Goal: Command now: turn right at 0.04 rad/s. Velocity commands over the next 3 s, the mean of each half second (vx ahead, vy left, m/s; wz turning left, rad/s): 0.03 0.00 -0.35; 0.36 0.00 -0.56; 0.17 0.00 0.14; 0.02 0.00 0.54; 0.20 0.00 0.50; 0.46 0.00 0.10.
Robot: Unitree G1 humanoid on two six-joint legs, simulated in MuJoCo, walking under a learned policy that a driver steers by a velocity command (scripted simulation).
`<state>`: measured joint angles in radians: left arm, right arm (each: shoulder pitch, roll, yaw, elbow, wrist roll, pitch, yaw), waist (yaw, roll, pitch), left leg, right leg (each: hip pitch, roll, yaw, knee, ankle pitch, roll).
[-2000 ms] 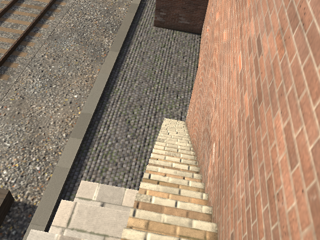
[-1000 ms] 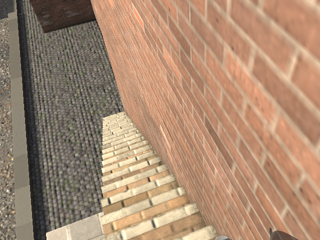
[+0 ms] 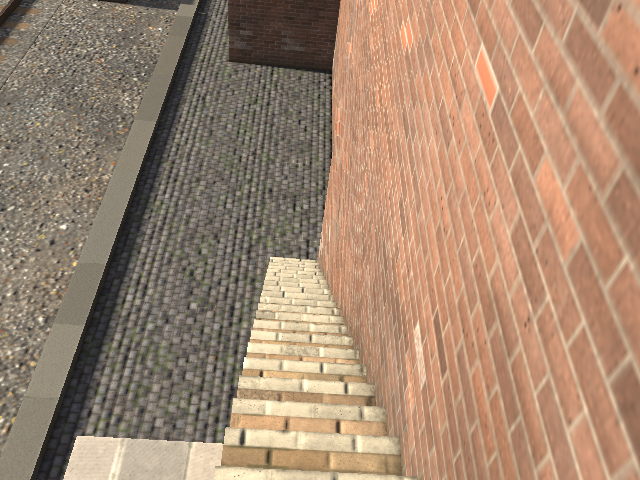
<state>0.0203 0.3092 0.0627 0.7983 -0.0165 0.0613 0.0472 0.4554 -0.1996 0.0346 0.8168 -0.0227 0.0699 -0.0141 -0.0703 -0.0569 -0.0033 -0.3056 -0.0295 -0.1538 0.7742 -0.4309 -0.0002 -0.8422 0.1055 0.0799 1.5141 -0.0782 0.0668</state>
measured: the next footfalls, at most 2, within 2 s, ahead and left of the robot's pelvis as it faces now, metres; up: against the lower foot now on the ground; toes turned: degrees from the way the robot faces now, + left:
right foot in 0.10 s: +0.04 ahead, -0.12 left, +0.00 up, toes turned +6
left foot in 1.36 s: +0.29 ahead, +0.07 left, -0.20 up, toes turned -30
